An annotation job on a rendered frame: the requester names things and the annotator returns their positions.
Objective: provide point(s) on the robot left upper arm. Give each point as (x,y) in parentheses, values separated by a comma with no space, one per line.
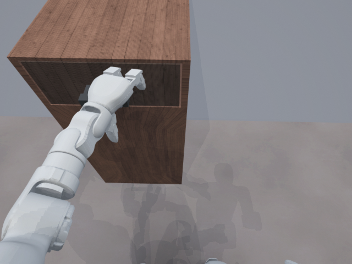
(41,224)

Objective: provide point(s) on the left robot forearm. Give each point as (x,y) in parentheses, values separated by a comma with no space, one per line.
(59,174)

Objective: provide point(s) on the handle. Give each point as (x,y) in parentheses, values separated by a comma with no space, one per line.
(83,98)

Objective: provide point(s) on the drawer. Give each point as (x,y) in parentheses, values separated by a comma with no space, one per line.
(63,82)

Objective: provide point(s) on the robot left hand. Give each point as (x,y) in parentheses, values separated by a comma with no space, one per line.
(112,90)

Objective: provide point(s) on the cabinet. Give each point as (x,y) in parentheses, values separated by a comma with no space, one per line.
(151,139)

